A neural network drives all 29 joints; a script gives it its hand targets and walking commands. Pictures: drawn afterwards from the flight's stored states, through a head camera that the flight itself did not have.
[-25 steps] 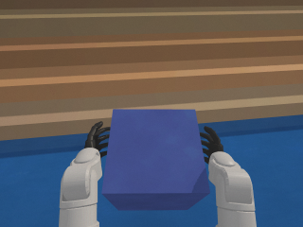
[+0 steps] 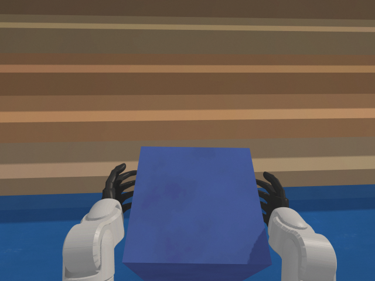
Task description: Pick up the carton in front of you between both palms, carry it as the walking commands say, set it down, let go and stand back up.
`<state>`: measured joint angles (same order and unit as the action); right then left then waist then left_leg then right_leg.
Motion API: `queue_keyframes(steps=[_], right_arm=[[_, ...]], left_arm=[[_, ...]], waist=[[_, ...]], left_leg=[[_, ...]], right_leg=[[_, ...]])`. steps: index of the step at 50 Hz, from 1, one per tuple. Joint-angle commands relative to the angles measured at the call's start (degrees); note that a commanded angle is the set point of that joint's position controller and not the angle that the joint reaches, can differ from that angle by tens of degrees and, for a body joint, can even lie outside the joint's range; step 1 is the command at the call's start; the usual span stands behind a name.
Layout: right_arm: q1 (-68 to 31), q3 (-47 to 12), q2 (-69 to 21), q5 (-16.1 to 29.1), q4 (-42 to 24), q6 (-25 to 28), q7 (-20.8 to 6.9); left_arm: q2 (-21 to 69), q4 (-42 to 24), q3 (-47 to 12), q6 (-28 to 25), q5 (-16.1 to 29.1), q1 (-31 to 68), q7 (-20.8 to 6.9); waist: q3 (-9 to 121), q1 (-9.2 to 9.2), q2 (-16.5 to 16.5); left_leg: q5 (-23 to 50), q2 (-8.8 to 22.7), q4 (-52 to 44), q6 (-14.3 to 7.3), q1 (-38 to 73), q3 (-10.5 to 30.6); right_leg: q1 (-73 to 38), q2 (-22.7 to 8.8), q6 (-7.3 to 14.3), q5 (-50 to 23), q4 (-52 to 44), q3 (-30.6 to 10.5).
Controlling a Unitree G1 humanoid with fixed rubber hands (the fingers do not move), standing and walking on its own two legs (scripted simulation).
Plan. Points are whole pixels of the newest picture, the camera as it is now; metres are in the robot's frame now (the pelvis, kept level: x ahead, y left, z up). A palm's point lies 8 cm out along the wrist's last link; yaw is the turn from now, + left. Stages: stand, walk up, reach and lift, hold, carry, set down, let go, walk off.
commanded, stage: carry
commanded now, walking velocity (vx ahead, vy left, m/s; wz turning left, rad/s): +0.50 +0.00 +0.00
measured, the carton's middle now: (193, 220) +0.24 +0.01 +0.02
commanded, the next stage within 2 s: none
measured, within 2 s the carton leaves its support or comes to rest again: neither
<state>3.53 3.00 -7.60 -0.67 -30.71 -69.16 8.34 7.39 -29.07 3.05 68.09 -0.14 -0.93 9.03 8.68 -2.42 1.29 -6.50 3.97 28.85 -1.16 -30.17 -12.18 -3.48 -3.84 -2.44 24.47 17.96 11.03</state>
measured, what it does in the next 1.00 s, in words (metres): walks ahead: left foot, then right foot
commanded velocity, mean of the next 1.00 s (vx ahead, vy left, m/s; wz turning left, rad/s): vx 0.50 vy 0.00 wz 0.00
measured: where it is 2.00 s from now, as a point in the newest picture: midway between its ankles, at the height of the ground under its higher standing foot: (208, 113)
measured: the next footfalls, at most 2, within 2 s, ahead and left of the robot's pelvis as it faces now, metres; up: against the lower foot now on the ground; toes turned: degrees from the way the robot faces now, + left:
left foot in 0.02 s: +0.18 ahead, +0.11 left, +0.00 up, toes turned +12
right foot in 0.52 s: +0.52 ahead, -0.10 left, +0.00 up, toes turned -11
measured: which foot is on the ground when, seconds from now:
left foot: up 0.00-0.00, down 0.02-0.52, up 0.54-0.92, down 0.94-1.00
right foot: down 0.00-0.04, up 0.06-0.50, down 0.52-0.96, up 0.98-1.00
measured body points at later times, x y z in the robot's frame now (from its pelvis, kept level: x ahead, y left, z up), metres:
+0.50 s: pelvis +0.32 +0.00 +0.00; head +0.31 +0.00 +0.45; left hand +0.60 +0.15 +0.12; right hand +0.59 -0.15 +0.11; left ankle +0.15 +0.10 -0.73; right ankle +0.47 -0.11 -0.72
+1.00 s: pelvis +0.62 -0.01 +0.00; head +0.66 -0.01 +0.44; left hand +0.99 +0.13 +0.13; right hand +0.97 -0.18 +0.13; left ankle +0.68 +0.06 -0.73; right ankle +0.50 -0.10 -0.66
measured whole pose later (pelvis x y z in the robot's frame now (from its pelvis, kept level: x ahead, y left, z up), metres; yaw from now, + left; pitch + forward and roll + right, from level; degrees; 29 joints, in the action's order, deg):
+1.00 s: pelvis +0.62 -0.01 +0.00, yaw +0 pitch +5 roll +1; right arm -32.5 13.9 -6.7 -0.9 -11.2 -67.1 10.6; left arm 4.5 -11.6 16.5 65.9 0.4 32.8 9.7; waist 0.9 3.4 1.5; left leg -11.6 -1.1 32.7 -5.3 -26.4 -8.7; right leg 23.2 -1.4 2.7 25.2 62.0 4.6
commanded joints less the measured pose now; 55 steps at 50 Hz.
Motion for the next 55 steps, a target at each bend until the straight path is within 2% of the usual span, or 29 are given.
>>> queue_keyframes(steps=[1, 2, 3, 4, 6, 7, 11, 15, 19, 23, 25, 26, 27, 28, 29, 32, 36, 41, 42, 44, 45, 46, 47, 48, 49, 50, 51, 52, 55], right_arm=[[-20.0, -32.5, -38.5, 10.6, -4.0, 1.9, -3.3], [-19.4, -32.8, -37.8, 10.5, -4.2, 2.1, -3.8], [-20.3, -33.7, -38.5, 11.0, -3.5, 2.4, -4.5], [-21.1, -34.4, -40.4, 12.0, -4.6, 2.6, -5.3], [-25.4, -37.0, -44.8, 13.4, -5.9, 3.8, -7.1], [-27.1, -38.2, -46.7, 13.9, -6.2, 4.5, -7.9], [-26.8, -40.1, -46.7, 14.8, -5.0, 5.9, -10.0], [-25.8, -39.0, -43.1, 14.2, -3.7, 6.2, -10.2], [-28.1, -36.6, -38.6, 13.4, -4.8, 5.5, -7.9], [-35.0, -33.3, -32.3, 12.9, -4.5, 4.2, -3.8], [-39.3, -31.6, -28.4, 12.6, -2.7, 3.3, -1.6], [-41.2, -30.7, -26.2, 12.4, -1.6, 2.9, -0.5], [-43.4, -29.7, -24.3, 12.3, -1.1, 2.5, 0.7], [-45.7, -28.3, -24.4, 12.2, -0.8, 2.1, 1.6], [-49.0, -27.2, -24.5, 13.0, 0.3, 2.0, 2.4], [-56.0, -24.7, -29.9, 12.8, 3.5, 3.0, 3.1], [-63.5, -23.8, -31.7, 11.4, 7.2, 4.5, 2.5], [-65.0, -22.7, -32.5, 10.6, 12.8, 4.2, 2.7], [-65.0, -22.7, -32.6, 10.5, 13.2, 4.0, 2.6], [-65.2, -22.2, -33.2, 10.4, 14.0, 3.5, 2.3], [-64.9, -22.2, -33.8, 10.2, 14.5, 3.1, 2.0], [-64.3, -21.9, -34.3, 10.0, 15.0, 2.8, 1.7], [-63.0, -21.8, -34.6, 10.1, 15.2, 2.5, 1.4], [-63.2, -22.0, -34.2, 10.4, 15.7, 2.3, 1.1], [-65.1, -22.4, -34.4, 11.0, 16.2, 2.1, 1.1], [-65.9, -23.8, -36.8, 12.4, 14.6, 2.2, 0.6], [-68.9, -25.5, -39.2, 14.4, 11.9, 2.6, -0.2], [-72.3, -27.3, -41.4, 16.0, 9.7, 3.2, -1.0], [-74.8, -29.7, -42.8, 18.8, 6.1, 4.9, -1.9]], left_arm=[[38.9, -5.0, -35.1, 0.2, 13.1, 18.4, -5.8], [38.5, -6.1, -35.5, 0.3, 12.9, 18.4, -6.2], [38.7, -6.5, -36.4, 0.4, 13.0, 19.3, -6.6], [40.5, -6.0, -37.2, 0.0, 13.2, 20.3, -7.2], [45.4, -4.4, -37.6, -1.2, 12.9, 20.8, -8.7], [47.3, -3.3, -37.7, -2.0, 12.5, 20.9, -9.2], [48.6, -1.0, -37.2, -4.2, 9.2, 17.4, -9.5], [46.1, -1.5, -36.9, -4.7, 8.3, 17.9, -8.7], [41.7, -4.6, -37.3, -3.7, 10.6, 23.5, -7.3], [34.0, -4.8, -34.5, -2.0, 13.5, 32.6, -5.0], [29.3, -2.0, -31.2, -1.3, 13.4, 34.8, -3.2], [27.0, 0.2, -29.3, -1.0, 13.0, 34.8, -2.2], [24.5, 1.5, -27.2, -0.7, 12.7, 36.4, -1.2], [23.3, 2.9, -26.1, -0.6, 12.8, 39.7, -0.3], [24.5, 4.3, -25.7, -0.5, 14.0, 40.4, 0.3], [31.0, 3.8, -26.2, -1.8, 16.2, 51.2, 0.0], [34.3, 6.8, -26.6, -3.3, 17.2, 60.4, -1.2], [33.6, 12.6, -23.8, -2.8, 14.7, 60.4, -0.9], [33.7, 13.1, -23.3, -2.5, 14.2, 60.5, -0.9], [34.4, 14.1, -22.9, -1.8, 13.4, 59.7, -1.0], [34.9, 14.3, -22.2, -1.4, 12.8, 59.3, -1.0], [35.5, 14.5, -22.3, -1.1, 12.3, 59.9, -1.0], [35.5, 14.7, -22.1, -0.9, 11.5, 60.9, -0.9], [35.8, 15.7, -21.8, -0.4, 10.3, 60.8, -0.9], [36.1, 17.8, -20.7, -0.1, 9.2, 59.1, -0.7], [36.2, 16.5, -19.7, -0.2, 8.3, 58.7, -0.6], [37.8, 15.0, -19.6, -0.5, 8.2, 61.1, -0.6], [39.4, 14.1, -20.4, -0.9, 8.2, 62.6, -0.6], [40.5, 12.1, -22.4, -2.7, 8.2, 63.3, -0.5]], waist=[[8.2, 3.46, 3.1], [11.3, 4.18, -8.8], [13.1, 4.22, -20.9], [12.1, 3.86, -14.6], [11.5, 3.81, -4.9], [10.9, 3.38, -3.0], [9.1, 3.25, -7.3], [4.6, 3.29, -8.4], [0.5, 3.57, -9.5], [-1.3, 4.31, -10.1], [2.8, 1.77, -8.9], [7.6, -0.56, -4.9], [12.8, -1.34, 3.4], [16.4, -1.76, 18.4], [15.2, -2.07, 17.3], [14.8, -0.73, 2.9], [16.8, 0.68, 3.8], [14.7, -0.64, 4.6], [15.9, -0.16, 7.2], [15.9, 0.54, 7.9], [18.2, 2.87, 6.3], [20.0, 6.28, 4.2], [21.0, 9.99, 0.7], [18.3, 8.15, -13.0], [23.5, 7.03, -17.6], [24.3, 7.19, -13.1], [21.6, 7.75, -8.5], [18.9, 7.44, -4.8], [18.3, 7.87, -5.0]], left_leg=[[-4.4, -2.6, -1.3, -1.3, 29.3, -2.1], [-20.3, 12.1, -9.8, -5.7, 38.4, 22.6], [-17.6, 22.0, -17.5, -12.0, 45.8, 43.0], [-8.2, 21.5, -17.2, -11.7, 44.0, 40.1], [-1.3, 18.3, -15.7, -9.1, 36.3, 29.4], [-1.3, 16.9, -17.0, -7.4, 32.4, 24.6], [-5.4, 13.6, -21.0, -5.6, 29.3, 14.7], [0.1, 11.4, -21.8, -5.7, 31.6, 9.2], [6.8, 9.6, -19.6, -6.0, 31.8, 4.4], [10.8, 9.8, -15.4, -5.5, 32.6, 2.8], [19.9, 7.5, -3.3, -3.9, 31.1, -0.5], [20.8, 4.8, 9.4, -2.5, 26.2, -1.7], [8.0, 2.2, 24.8, -0.9, 16.3, -1.3], [-16.6, -6.2, 41.1, 0.8, -1.7, 2.9], [-21.5, -5.6, 49.3, -1.0, -7.8, 9.9], [-13.5, 0.4, 47.5, -4.0, -8.6, 13.1], [-10.6, 0.3, 36.7, -2.3, -6.7, 11.2], [-5.2, -2.1, 15.5, -0.7, -6.3, 5.8], [-4.3, -3.4, 14.0, -1.5, -2.3, 4.1], [-2.9, -6.8, 9.4, -2.4, 2.6, 1.4], [1.9, -7.4, 4.4, -3.4, 7.6, 0.7], [8.8, -8.1, -3.4, -3.7, 17.5, -0.7], [13.1, -4.8, -5.4, -4.2, 31.9, 3.5], [43.9, 10.2, -2.5, -6.0, 42.9, 23.7], [43.6, 18.7, -3.2, -16.1, 52.2, 37.4], [31.7, 18.5, -4.5, -18.9, 49.8, 37.8], [23.4, 16.5, -5.6, -17.9, 48.4, 35.8], [21.9, 15.9, -6.4, -16.2, 47.3, 33.6], [19.0, 14.2, -6.9, -13.8, 48.2, 28.4]], right_leg=[[14.4, -5.5, 4.0, -33.3, 18.5, 2.6], [27.5, -1.3, 1.2, -20.9, 35.5, 2.2], [41.1, 4.3, 0.7, 1.2, 49.4, -2.3], [44.8, 1.0, 2.3, 2.5, 55.9, -8.6], [43.6, -3.5, 4.2, -3.5, 55.5, -10.6], [41.5, -4.9, 4.3, -7.1, 51.1, -11.2], [39.7, -3.7, 3.3, -13.4, 39.0, -7.2], [43.1, -2.9, 2.1, -19.6, 26.2, -4.0], [41.1, -1.1, 2.7, -23.1, 17.9, -0.8], [35.7, -0.5, 5.5, -23.6, 13.6, -0.3], [23.9, 3.4, 6.3, -18.5, 12.1, 3.7], [12.0, 5.2, 6.4, -13.8, 12.4, 3.8], [2.1, -6.5, 8.6, -5.3, 7.7, -13.6], [-9.3, -18.9, 16.7, -0.5, 0.7, -39.3], [-9.1, -18.1, 16.8, -6.7, -2.1, -41.1], [-0.7, -15.0, 14.6, -23.8, 1.8, -26.0], [2.4, -12.9, 14.0, -29.6, 0.9, -16.8], [0.2, -8.8, 13.8, -38.7, 3.3, -9.2], [1.2, -8.0, 13.8, -40.7, 5.8, -6.5], [2.2, -7.0, 13.0, -54.0, 11.8, -4.2], [2.1, -6.3, 12.1, -62.9, 18.1, -2.4], [6.0, -4.5, 10.1, -62.5, 26.6, 0.4], [18.1, -2.6, 7.4, -47.2, 36.0, -0.6], [34.5, 3.7, 4.7, -7.6, 46.5, -2.9], [45.9, 8.0, 4.2, 4.9, 63.8, -6.5], [50.1, 4.9, 5.3, 3.2, 71.2, -10.1], [54.5, 3.7, 5.8, 0.3, 73.7, -11.2], [57.9, 2.9, 5.8, -1.5, 75.3, -10.7], [65.1, 2.9, 6.8, -0.6, 85.1, -9.0]])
